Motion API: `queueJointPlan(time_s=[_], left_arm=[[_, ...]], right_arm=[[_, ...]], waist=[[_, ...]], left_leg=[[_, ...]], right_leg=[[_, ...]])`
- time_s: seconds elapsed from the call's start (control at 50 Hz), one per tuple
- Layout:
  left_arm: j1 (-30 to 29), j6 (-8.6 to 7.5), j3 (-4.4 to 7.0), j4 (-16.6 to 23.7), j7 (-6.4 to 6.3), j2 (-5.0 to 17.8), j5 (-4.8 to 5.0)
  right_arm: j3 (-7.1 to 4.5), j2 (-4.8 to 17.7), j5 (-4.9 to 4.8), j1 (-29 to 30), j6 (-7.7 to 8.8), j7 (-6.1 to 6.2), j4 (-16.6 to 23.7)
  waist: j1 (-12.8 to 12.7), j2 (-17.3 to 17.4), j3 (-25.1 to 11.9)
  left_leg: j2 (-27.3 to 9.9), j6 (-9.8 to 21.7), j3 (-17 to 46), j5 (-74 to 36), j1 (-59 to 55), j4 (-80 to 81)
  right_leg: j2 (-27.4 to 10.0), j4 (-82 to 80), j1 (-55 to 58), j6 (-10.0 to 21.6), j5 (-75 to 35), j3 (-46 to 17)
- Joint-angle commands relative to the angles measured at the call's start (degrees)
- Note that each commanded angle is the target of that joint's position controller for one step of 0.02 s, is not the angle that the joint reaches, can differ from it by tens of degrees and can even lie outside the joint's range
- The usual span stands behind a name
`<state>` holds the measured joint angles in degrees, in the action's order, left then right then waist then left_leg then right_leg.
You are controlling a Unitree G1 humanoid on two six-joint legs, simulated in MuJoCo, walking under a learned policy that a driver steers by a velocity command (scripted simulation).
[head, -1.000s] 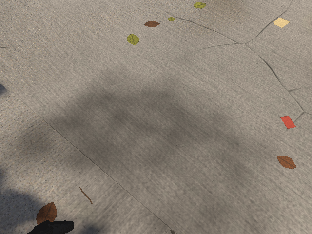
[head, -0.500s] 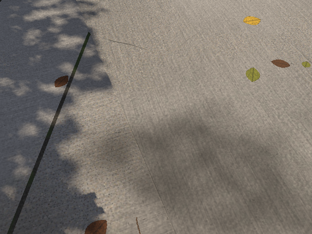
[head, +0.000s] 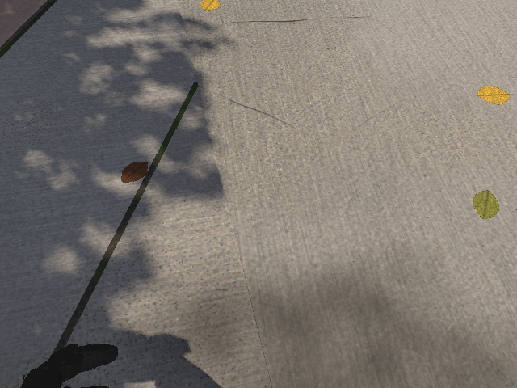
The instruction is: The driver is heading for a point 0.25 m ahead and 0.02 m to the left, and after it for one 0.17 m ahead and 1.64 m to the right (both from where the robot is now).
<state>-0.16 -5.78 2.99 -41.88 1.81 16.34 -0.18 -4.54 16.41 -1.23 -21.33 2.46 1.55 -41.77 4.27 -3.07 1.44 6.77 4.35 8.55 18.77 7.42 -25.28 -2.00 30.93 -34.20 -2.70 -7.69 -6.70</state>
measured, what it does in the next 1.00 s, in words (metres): goes down, turning right: right foot 0.04 m lower, then left foot 0.04 m higher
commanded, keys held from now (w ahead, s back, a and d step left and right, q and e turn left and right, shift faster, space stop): w+q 0.02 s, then w+e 0.50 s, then e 0.48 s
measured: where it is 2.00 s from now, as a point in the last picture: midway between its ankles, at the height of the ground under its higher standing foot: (358, 320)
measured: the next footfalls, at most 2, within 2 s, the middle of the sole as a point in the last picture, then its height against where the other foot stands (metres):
right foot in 0.14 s outside the picture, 0.04 m lower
left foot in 0.52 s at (215, 384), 0.04 m higher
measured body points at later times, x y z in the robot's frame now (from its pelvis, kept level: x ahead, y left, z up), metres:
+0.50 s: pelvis +0.29 -0.05 -0.03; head +0.32 -0.06 +0.42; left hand +0.29 +0.21 -0.16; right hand +0.52 -0.28 -0.09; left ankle +0.44 +0.07 -0.73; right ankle +0.20 -0.17 -0.78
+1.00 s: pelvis +0.44 -0.12 -0.05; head +0.47 -0.17 +0.40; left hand +0.72 +0.06 -0.12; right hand +0.45 -0.44 -0.16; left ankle +0.44 +0.06 -0.67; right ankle +0.46 -0.22 -0.78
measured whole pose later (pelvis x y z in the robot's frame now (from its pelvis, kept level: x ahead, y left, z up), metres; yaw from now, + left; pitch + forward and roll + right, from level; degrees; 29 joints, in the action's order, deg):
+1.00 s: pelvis +0.44 -0.12 -0.05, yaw -24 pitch +3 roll +2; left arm 8.4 1.3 4.8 -36.2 2.0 17.9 -0.4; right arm -5.3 17.7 0.2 -10.0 1.0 1.9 -40.7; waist 1.4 1.6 1.6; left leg -6.3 -4.8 -2.4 35.5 28.8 -71.2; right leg 1.7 34.4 -25.5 3.6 12.7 -1.5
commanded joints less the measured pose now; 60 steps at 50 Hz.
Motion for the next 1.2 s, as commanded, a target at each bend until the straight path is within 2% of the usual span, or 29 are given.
queueJointPlan(time_s=[0.02, 0.1, 0.14, 0.16, 0.18, 0.2, 0.22, 0.24, 0.28, 0.38, 0.46, 0.5, 0.52, 0.54, 0.56, 0.58, 0.6, 0.66, 0.74, 0.9, 0.92, 0.94, 0.96, 0.98, 1.0, 1.02, 1.06, 1.14, 1.2], left_arm=[[-4.8, -1.15, 1.32, 5.1, 0.83, 5.5, 0.41], [0.2, -1.78, 2.39, 2.9, 1.08, 7.1, 0.11], [10.0, -2.31, 3.54, 0.8, 1.15, 8.3, -0.31], [20.3, -2.28, 4.01, -1.2, 1.44, 12.1, -0.82], [26.6, -1.34, 5.11, -4.6, 1.94, 16.3, 1.21], [25.3, -0.63, 4.22, -4.3, 1.75, 11.7, 3.09], [21.3, -0.01, 3.14, -2.8, 1.02, 8.0, 2.22], [18.2, 0.32, 2.46, -1.9, 0.74, 7.6, 0.72], [15.4, 0.61, 1.51, -1.2, 0.03, 6.2, -0.32], [17.2, 1.74, 2.32, -1.7, -1.54, 8.5, 1.22], [20.8, 2.73, 2.32, -2.2, -1.87, 8.3, 2.01], [20.8, 2.7, 1.91, -1.4, -2.09, 7.5, 1.98], [19.2, 2.24, 1.64, -0.2, -2.25, 6.4, 1.63], [18.2, 1.91, 0.8, 2.4, -2.64, 3.0, 1.47], [21.8, 1.55, 0.15, 4.4, -2.45, 1.8, 1.22], [22.3, 1.97, 1.67, 3.6, -1.91, 6.3, 1.34], [20.0, 2.89, 2.15, 3.7, -1.76, 7.0, 1.42], [19.1, 5.89, 2.47, 3.7, -2.14, 4.9, 1.2], [15.9, 7.62, 1.68, 4.8, -1.31, 2.5, 0.69], [12.9, 8.48, 3.87, 6.8, 1.11, 5.8, 1.05], [16.6, 8.15, 4.97, 5.3, 0.39, 7.7, 1.06], [19.0, 7.35, 6.46, 5.7, -0.77, 14.1, 0.47], [17.8, 6.51, 5.66, 8.7, -0.95, 17.1, -0.68], [17.9, 5.88, 5.9, 9.3, 0.04, 16.8, -1.17], [16.1, 5.44, 5.34, 9.0, 0.15, 15.3, -0.69], [13.6, 5.78, 4.45, 9.1, -0.54, 12.7, 0.3], [10.1, 6.59, 3.12, 10.2, -1.81, 10.4, 0.39], [10.4, 6.92, 2.95, 10.2, -3.41, 10.3, -0.13], [10.8, 7.06, 2.78, 10.1, -4.01, 9.3, 0.89]], right_arm=[[-2.24, 8.0, -0.28, 0.1, 0.16, 0.92, 3.0], [-2.06, 6.9, 0.02, -3.4, -0.45, 0.43, 1.2], [-1.06, 6.0, 0.29, -3.0, -0.06, -0.56, 1.3], [0.44, 1.9, 1.11, -5.9, 0.49, -0.51, 1.3], [1.12, 1.1, -0.25, -14.2, 1.5, -0.79, 1.1], [0.61, 5.5, -1.44, -6.7, 2.02, -0.35, 2.6], [0.42, 7.4, -0.78, 4.7, 2.54, -0.22, 5.5], [0.68, 6.3, 0.76, 9.9, 3.06, -0.04, 7.1], [0.86, 4.1, 2.29, 9.5, 3.39, -0.4, 8.6], [3.25, -0.6, 2.61, 14.4, 3.57, -1.18, 12.5], [2.36, 1.9, 0.88, 16.8, 4.02, -1.65, 13.0], [0.69, 4.4, 0.88, 12.6, 3.98, -1.3, 11.9], [-0.45, 6.5, 1.22, 7.3, 3.87, -0.78, 11.1], [-1.85, 11.1, 2.57, 0.2, 3.25, 0.23, 10.8], [-2.32, 12.9, 3.62, -3.3, 2.36, 0.23, 10.1], [-0.99, 8.2, 2.7, 0.1, 2.49, 0.58, 10.5], [-0.46, 5.9, 1.89, 2.4, 2.33, 0.71, 10.3], [-0.26, 3.3, 1.8, 9.8, 1.95, 0.08, 8.5], [-1.99, 6.9, 1.51, 14.7, 1.95, -0.05, 7.2], [-3.04, 8.0, -0.42, 13.2, -0.05, 0.75, 4.8], [-2.3, 5.4, 0.56, 10.7, -0.26, 0.4, 3.7], [-1.32, 2.6, 3.06, 9.1, -0.76, 0.06, 4.6], [-0.58, 1.5, 3.95, 4.7, -0.69, -0.27, 5.2], [-1.12, 5.8, 1.32, 7.7, -0.55, 0.15, 6.7], [-1.46, 7.1, 0.56, 11.7, -0.71, 1.02, 7.0], [-1.4, 6.6, 1.35, 13.0, -1.31, 2.16, 6.5], [-1.39, 6.5, 1.99, 13.3, -2.49, 2.98, 6.8], [-0.19, 3.4, 2.37, 13.7, -2.26, 2.78, 6.9], [0.24, 2.7, 2.3, 13.9, -1.91, 2.01, 7.4]], waist=[[-1.0, 7.6, -0.1], [-0.7, 7.4, -1.0], [-6.3, 4.7, -7.1], [-8.0, -5.2, -15.3], [-6.1, -20.8, -20.6], [-8.6, -11.1, -14.0], [-10.6, -3.6, -6.5], [-9.6, 1.6, -3.1], [-5.7, -1.1, -2.3], [-4.9, -2.6, -2.5], [-4.9, -3.5, -3.3], [-1.6, -3.0, -6.3], [1.6, -3.1, -9.4], [4.3, 4.4, -15.7], [2.3, 21.8, -22.1], [0.6, 17.4, -15.5], [-0.1, 13.5, -9.2], [-4.9, 10.0, -2.9], [-6.4, 9.4, -4.4], [-5.8, 6.3, -6.9], [-6.6, 2.1, -7.5], [-6.3, -12.8, -5.3], [-3.1, -17.1, -10.2], [-7.3, -11.2, -17.7], [-7.1, -5.8, -15.0], [-6.4, -1.6, -12.7], [-4.2, -2.7, -10.5], [-4.0, -2.1, -12.6], [-4.2, -1.7, -13.3]], left_leg=[[-13.6, 7.4, 14.4, -5.7, 3.0, 1.1], [-12.4, 5.6, 12.8, -17.8, -0.9, -8.8], [-8.7, 2.6, 7.5, -28.4, 5.9, -24.9], [-3.5, -1.2, 2.5, -7.8, 19.1, -46.3], [2.0, -5.6, -2.9, 17.7, 35.1, -62.5], [-3.6, -5.1, -1.3, 14.2, 44.2, -64.4], [-6.2, -4.2, -2.8, 9.8, 46.8, -63.6], [-7.7, -3.7, -4.0, 6.9, 44.8, -60.6], [-10.3, -3.7, -3.9, 3.9, 38.4, -52.7], [-9.0, -5.0, -9.6, 0.2, 29.1, -30.0], [-5.1, -5.9, -10.2, -10.1, 17.7, -16.4], [-3.5, -4.6, -10.7, -11.7, 6.0, -9.1], [-6.5, -2.7, -7.8, -10.8, -3.5, -8.2], [-18.8, 3.3, 8.3, -4.4, -17.5, -4.8], [-31.7, 11.5, 32.8, -1.5, -21.2, 3.1], [-31.8, 12.4, 34.3, -3.5, -16.1, 4.2], [-29.8, 10.9, 23.6, -10.7, -9.9, 3.1], [-24.2, 7.2, 4.8, -24.8, 6.3, 5.6], [-22.6, 6.1, -7.3, -28.3, 11.7, 7.1], [-24.0, 0.0, -13.3, -10.3, 11.2, -9.7], [-20.8, -2.4, -16.1, -6.1, 13.8, -19.2], [-14.4, -7.4, -20.1, 16.0, 27.7, -40.9], [-10.1, -10.4, -13.1, 28.6, 38.9, -59.1], [-8.7, -10.0, -7.5, 22.5, 41.2, -63.1], [-9.3, -8.8, -6.2, 17.7, 43.4, -64.2], [-10.2, -8.1, -5.2, 12.9, 43.8, -62.1], [-10.5, -7.8, -3.5, 7.6, 38.6, -56.5], [-7.7, -7.9, -3.8, 5.7, 36.9, -51.7], [-7.8, -8.0, -3.7, 2.5, 36.6, -45.3]], right_leg=[[0.6, -3.1, 4.6, 0.9, 0.8, -1.4], [1.8, -5.6, 12.0, 3.9, 8.6, 4.7], [0.4, -2.1, 28.5, 8.0, 5.6, 4.1], [-10.6, 1.9, 45.0, 14.9, -1.9, -12.0], [-22.6, -9.1, 56.2, 26.2, 6.4, -39.6], [-20.4, -13.0, 55.2, 24.3, 23.4, -42.5], [-17.2, -12.9, 47.7, 20.6, 23.9, -33.5], [-14.7, -13.3, 39.3, 18.8, 18.6, -28.3], [-10.8, -14.4, 29.6, 17.8, 8.8, -22.0], [-6.6, -17.7, 18.0, 16.7, 1.0, -12.9], [-6.4, -16.9, 17.5, 14.3, 2.1, -12.9], [-4.5, -10.9, 17.3, 11.2, -2.3, -12.9], [-2.3, -4.1, 13.8, 8.9, -4.7, -11.4], [4.2, 13.2, 2.8, 4.8, 3.0, -5.1], [7.4, 27.8, -5.9, 2.4, 37.7, -2.8], [4.6, 36.8, -9.5, 1.3, 40.6, -3.8], [2.4, 39.3, -10.8, 0.9, 37.5, -1.7], [-2.0, 34.9, -2.5, 0.3, 34.3, 1.6], [-2.2, 19.5, 7.3, 0.6, 20.9, 4.5], [1.7, -2.1, 20.3, 3.9, 8.0, 8.8], [2.6, -4.0, 26.2, 5.3, 5.7, 8.7], [-7.9, -5.7, 33.1, 9.0, -19.2, -5.9], [-17.4, 0.1, 40.5, 18.8, -41.7, -19.8], [-19.5, -5.4, 40.1, 24.6, -29.9, -24.3], [-17.0, -6.4, 38.1, 22.6, -19.0, -22.5], [-14.7, -6.7, 34.8, 19.4, -10.0, -19.9], [-12.4, -7.9, 26.7, 17.2, -5.5, -18.2], [-10.2, -7.6, 27.3, 16.5, -13.9, -17.0], [-7.5, -10.2, 27.5, 15.9, 9.8, -18.4]])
